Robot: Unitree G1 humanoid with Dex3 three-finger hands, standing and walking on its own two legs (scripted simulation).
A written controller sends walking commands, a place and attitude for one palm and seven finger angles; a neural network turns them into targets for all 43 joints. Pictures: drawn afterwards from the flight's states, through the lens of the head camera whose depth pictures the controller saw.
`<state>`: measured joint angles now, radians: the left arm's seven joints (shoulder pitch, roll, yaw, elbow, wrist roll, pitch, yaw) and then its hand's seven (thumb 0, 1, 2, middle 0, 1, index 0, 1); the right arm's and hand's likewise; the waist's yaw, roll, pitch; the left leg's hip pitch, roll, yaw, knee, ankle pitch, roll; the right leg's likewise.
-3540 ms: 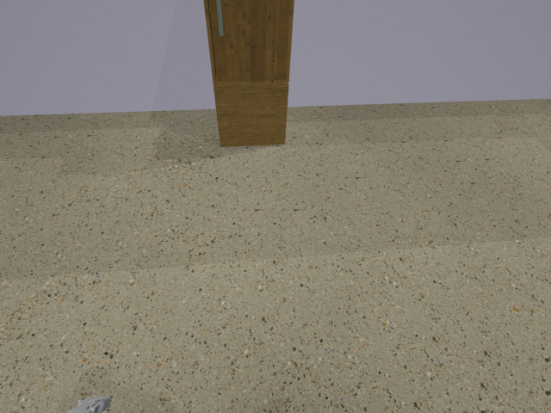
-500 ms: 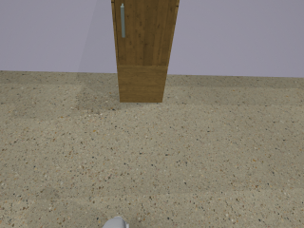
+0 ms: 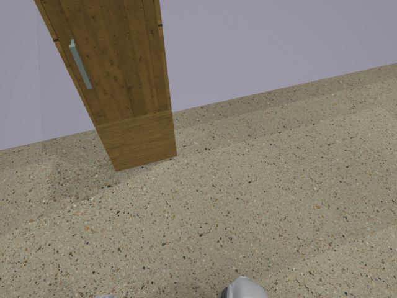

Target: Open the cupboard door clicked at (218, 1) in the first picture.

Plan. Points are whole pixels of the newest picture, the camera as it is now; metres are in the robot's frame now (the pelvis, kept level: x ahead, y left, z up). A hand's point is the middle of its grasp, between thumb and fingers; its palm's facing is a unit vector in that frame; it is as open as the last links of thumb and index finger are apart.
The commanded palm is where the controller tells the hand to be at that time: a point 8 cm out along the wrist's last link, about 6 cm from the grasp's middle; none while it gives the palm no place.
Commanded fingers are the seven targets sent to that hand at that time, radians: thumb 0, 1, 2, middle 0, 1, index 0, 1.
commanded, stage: walk to a spot facing it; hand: left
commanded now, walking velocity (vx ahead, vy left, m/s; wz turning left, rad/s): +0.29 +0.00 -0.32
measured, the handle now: (81, 65) +0.86 +0.44 -0.02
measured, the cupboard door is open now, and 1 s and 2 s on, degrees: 0 0 0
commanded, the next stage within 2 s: turn to face it in 0.06 s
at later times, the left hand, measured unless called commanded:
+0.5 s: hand (143, 282) +0.19 +0.14 -0.17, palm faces +0.13 -0.97 -0.19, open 7.2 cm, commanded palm none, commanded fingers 0.00 0.90 0.90 -0.20 -0.30 -0.20 -0.30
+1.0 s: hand (124, 270) +0.21 +0.18 -0.16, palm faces +0.27 -0.93 -0.27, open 7.3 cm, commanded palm none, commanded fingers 0.00 0.90 0.90 -0.20 -0.30 -0.20 -0.30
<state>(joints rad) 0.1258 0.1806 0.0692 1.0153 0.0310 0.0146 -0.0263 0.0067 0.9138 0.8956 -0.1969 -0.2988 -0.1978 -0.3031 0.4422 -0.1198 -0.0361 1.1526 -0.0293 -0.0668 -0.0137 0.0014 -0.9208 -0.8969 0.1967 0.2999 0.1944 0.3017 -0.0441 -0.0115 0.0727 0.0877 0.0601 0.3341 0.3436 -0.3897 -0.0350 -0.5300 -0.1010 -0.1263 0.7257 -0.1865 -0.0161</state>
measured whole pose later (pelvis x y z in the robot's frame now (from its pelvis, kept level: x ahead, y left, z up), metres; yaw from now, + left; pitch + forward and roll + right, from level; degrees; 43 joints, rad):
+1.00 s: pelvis +0.19 -0.03 +0.01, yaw +13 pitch -1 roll +0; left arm 0.19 0.21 0.07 0.98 0.02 0.05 0.03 0.01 0.91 0.90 -0.20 -0.30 -0.20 -0.30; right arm 0.19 -0.18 -0.05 0.99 -0.02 0.03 0.00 0.00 -0.92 -0.90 0.20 0.30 0.20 0.30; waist -0.01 0.01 0.05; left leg -0.29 0.00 0.05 0.47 -0.17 0.03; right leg -0.33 -0.07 -0.05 0.77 -0.43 0.07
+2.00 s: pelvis +0.36 +0.06 -0.01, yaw +18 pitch -2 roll +2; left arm 0.11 0.18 0.06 0.99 0.03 -0.02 -0.01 0.01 0.91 0.90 -0.20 -0.30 -0.20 -0.30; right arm 0.41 -0.14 -0.03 1.14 -0.03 -0.04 -0.01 0.00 -0.92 -0.90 0.20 0.30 0.19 0.30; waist -0.04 0.00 0.07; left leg 0.04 0.02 0.19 0.42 -0.42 -0.02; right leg -0.42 -0.08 -0.12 0.62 -0.21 -0.02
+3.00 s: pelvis +0.42 +0.03 +0.02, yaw +16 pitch +0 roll +3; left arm 0.31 0.12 0.02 1.07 0.02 0.00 0.02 0.01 0.91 0.89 -0.20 -0.30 -0.20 -0.30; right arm 0.26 -0.21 -0.05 1.08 -0.02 0.04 0.00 0.01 -0.91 -0.90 0.20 0.30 0.19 0.30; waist 0.01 0.03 0.01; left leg -0.35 0.03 0.04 0.73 -0.33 -0.04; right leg -0.11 -0.03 -0.04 0.39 -0.28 -0.03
